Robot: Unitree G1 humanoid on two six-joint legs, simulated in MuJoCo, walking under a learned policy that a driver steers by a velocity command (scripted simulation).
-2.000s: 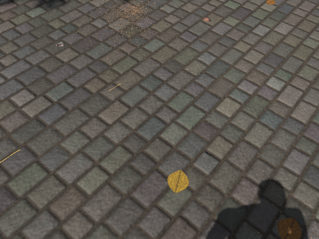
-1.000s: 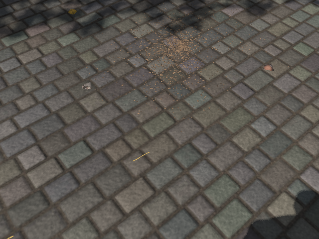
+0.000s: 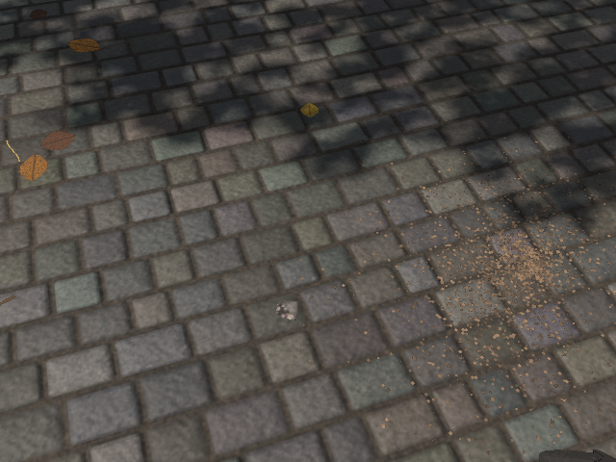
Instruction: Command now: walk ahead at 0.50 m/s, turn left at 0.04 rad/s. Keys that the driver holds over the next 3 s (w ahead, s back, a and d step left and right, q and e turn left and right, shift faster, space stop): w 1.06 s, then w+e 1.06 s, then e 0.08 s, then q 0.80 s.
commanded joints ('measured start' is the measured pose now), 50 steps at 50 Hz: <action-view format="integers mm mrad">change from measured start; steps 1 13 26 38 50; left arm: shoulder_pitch -81 -333 -5 -74 71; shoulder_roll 127 33 138 134 40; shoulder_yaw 29 6 47 45 12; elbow -104 -173 -113 -69 -46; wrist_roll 7 18 12 19 29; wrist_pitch -35 -9 -13 -22 13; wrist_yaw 1 -15 -20 1 15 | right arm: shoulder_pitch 154 244 248 4 318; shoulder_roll -132 -175 -169 -60 -297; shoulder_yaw -42 -53 -34 -16 -93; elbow -2 113 125 72 130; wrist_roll -8 6 36 0 -18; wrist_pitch -5 -20 -29 -2 -14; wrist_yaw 0 -23 -21 -22 -8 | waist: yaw -92 -111 57 -13 -151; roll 84 59 -133 -37 171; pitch -79 29 -225 12 -343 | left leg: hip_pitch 417 287 -354 -205 712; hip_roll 283 202 41 141 322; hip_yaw -408 -118 -151 -61 -403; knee -294 -426 745 162 -47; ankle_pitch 8 168 -343 208 64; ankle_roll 194 159 -3 -64 201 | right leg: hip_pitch -455 -356 535 105 -151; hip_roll -99 -79 -326 -159 -25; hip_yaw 33 -10 523 45 -80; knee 131 -411 -733 -927 -35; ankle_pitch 118 583 115 498 444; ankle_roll -9 31 -245 -192 -23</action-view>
